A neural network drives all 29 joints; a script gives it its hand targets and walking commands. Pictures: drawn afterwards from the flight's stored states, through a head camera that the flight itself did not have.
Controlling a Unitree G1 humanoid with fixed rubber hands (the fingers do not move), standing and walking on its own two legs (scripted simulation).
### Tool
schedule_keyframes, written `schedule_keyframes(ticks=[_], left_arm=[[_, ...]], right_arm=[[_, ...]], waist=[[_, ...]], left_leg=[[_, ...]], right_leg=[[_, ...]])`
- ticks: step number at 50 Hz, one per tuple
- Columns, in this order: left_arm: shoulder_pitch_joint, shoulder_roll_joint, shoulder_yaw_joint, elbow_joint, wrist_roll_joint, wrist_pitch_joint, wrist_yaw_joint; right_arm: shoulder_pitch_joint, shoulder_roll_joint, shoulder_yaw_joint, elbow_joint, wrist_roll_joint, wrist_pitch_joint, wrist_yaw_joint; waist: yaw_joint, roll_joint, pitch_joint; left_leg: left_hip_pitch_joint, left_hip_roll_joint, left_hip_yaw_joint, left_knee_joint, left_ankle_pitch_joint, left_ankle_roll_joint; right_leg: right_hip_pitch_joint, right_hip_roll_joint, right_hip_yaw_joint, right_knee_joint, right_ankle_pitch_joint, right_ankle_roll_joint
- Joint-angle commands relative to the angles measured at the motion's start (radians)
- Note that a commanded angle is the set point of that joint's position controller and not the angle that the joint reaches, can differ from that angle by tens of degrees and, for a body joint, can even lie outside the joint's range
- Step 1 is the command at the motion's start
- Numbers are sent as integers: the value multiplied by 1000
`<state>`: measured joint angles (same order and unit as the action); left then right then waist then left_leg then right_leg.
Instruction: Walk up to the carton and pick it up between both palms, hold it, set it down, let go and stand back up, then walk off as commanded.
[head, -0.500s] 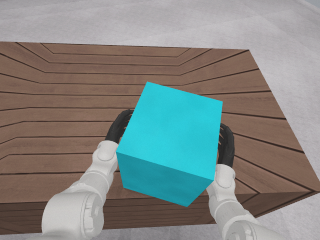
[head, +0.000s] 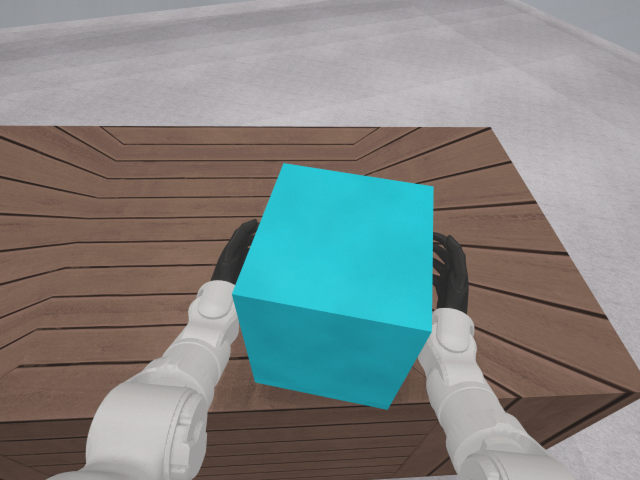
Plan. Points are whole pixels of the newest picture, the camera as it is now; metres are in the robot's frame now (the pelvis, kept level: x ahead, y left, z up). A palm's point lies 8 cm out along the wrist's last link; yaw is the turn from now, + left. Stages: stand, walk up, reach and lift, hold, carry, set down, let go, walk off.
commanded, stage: reach and lift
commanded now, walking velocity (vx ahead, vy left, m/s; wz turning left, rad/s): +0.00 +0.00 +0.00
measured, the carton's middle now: (337, 291) +0.40 -0.04 +0.02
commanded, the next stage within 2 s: hold in 1.96 s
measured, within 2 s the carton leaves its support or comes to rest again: neither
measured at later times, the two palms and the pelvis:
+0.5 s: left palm (217, 240) +0.41 +0.11 +0.12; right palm (469, 246) +0.36 -0.18 +0.14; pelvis +0.00 +0.00 +0.01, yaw +0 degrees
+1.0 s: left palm (195, 239) +0.38 +0.13 +0.16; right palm (468, 220) +0.37 -0.16 +0.18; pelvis -0.01 -0.01 +0.01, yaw +1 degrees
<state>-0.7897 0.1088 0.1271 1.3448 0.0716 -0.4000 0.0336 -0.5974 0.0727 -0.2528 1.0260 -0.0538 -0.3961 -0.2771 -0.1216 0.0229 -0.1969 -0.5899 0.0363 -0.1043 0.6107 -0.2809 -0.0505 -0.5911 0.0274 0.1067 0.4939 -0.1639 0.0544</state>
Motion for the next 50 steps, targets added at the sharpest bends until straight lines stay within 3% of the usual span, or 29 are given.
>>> schedule_keyframes(ticks=[1, 8, 13, 15, 18, 22, 26, 28, 36, 45, 50], left_arm=[[-774, -831, -388, -485, -48, -46, -72], [-636, -839, -425, -702, -91, 131, -66], [-686, -801, -395, -806, -90, 283, -72], [-687, -803, -384, -860, -85, 335, -71], [-656, -834, -390, -921, -77, 402, -62], [-637, -830, -342, -941, -39, 481, -66], [-638, -874, -349, -1019, -35, 537, -48], [-605, -898, -356, -1044, -36, 572, -39], [-650, -904, -311, -1059, -23, 681, -33], [-720, -905, -285, -1072, -26, 728, -30], [-767, -901, -301, -1122, -47, 729, -18]], right_arm=[[-597, 819, 567, -220, -20, 70, 146], [-568, 785, 737, -460, 158, 288, 131], [-642, 738, 719, -523, 202, 430, 126], [-656, 739, 715, -535, 221, 467, 132], [-676, 720, 725, -570, 260, 500, 140], [-664, 691, 692, -528, 272, 544, 151], [-735, 678, 713, -586, 313, 560, 171], [-763, 662, 729, -635, 333, 573, 178], [-841, 633, 681, -612, 345, 635, 207], [-855, 630, 605, -527, 338, 671, 226], [-904, 659, 624, -575, 365, 674, 226]], waist=[[-32, 86, -630], [-24, 26, -547], [-18, -5, -424], [6, -3, -414], [24, 41, -430], [38, 45, -331], [65, 62, -361], [73, 50, -370], [91, 3, -305], [86, 4, -293], [96, 8, -369]], left_leg=[[307, -78, 88, -87, 325, -19], [371, -92, 56, -136, 337, 15], [393, -98, 44, -192, 222, 30], [399, -104, 47, -201, 224, 27], [441, -109, 45, -190, 302, 4], [455, -110, 50, -205, 283, -2], [500, -108, 53, -207, 327, -14], [519, -108, 49, -201, 359, -17], [479, -109, 60, -242, 247, 2], [450, -108, 67, -269, 184, 13], [459, -114, 69, -256, 224, 17]], right_leg=[[378, 34, -123, -72, 366, -21], [492, 35, -91, -105, 361, -11], [477, 30, -96, -138, 203, -12], [494, 30, -94, -139, 193, -16], [515, 37, -94, -136, 239, -24], [527, 42, -98, -152, 191, -32], [538, 56, -103, -159, 194, -37], [549, 65, -106, -163, 209, -37], [551, 66, -106, -182, 106, -35], [548, 62, -109, -184, 64, -30], [576, 64, -105, -173, 116, -24]])
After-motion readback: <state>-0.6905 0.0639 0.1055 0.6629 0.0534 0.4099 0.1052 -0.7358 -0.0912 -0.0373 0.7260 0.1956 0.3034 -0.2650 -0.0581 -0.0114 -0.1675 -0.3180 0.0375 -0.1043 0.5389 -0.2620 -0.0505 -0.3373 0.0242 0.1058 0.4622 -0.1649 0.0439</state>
